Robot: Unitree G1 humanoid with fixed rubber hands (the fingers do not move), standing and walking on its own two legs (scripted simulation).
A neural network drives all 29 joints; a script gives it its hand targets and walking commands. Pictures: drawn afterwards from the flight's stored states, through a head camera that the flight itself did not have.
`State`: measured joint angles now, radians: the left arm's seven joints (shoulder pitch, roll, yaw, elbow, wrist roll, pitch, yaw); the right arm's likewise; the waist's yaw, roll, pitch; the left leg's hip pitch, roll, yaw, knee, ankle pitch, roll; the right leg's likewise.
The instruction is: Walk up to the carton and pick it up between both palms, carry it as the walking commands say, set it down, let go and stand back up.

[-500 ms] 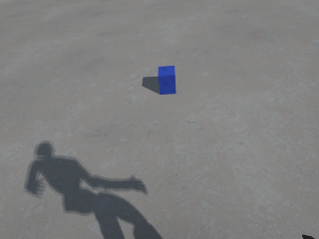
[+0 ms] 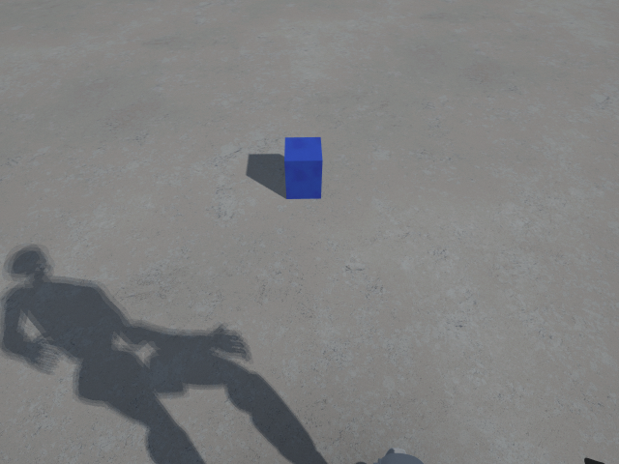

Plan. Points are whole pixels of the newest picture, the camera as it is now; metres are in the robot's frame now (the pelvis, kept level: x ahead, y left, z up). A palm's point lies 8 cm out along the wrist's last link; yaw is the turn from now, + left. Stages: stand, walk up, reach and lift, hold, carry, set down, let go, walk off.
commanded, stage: walk up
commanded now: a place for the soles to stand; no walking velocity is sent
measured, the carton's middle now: (303, 168) +1.47 +0.01 -0.66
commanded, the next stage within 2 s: none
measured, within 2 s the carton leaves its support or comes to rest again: neither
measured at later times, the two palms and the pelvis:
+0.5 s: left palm (83, 382) +0.27 +0.34 -0.07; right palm (516, 288) +0.41 -0.33 -0.07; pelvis +0.25 -0.01 +0.00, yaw +3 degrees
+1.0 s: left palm (164, 198) +0.65 +0.31 -0.07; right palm (503, 258) +0.49 -0.36 -0.10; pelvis +0.48 -0.01 -0.02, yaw -2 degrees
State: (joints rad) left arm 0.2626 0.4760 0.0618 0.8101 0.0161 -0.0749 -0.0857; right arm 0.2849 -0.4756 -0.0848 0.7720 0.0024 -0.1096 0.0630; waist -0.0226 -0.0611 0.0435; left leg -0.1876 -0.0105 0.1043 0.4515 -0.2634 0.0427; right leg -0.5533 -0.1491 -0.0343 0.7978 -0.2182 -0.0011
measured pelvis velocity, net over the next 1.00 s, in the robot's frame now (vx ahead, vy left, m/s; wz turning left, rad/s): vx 0.48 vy -0.01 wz -0.03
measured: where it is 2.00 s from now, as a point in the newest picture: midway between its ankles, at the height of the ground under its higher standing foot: (310, 284)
